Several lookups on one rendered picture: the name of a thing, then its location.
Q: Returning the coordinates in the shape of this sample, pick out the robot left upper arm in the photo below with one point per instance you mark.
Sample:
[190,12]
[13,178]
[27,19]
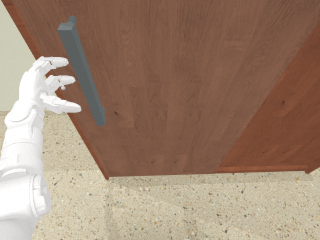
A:
[23,201]

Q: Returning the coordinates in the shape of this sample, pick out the handle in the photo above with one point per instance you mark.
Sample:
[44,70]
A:
[72,44]

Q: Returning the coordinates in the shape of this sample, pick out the robot left forearm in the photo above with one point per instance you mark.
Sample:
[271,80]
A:
[22,148]

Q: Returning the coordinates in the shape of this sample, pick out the robot left hand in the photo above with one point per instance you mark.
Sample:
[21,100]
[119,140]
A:
[33,86]

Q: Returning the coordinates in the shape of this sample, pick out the wardrobe door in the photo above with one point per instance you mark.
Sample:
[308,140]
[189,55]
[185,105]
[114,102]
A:
[180,80]
[285,131]

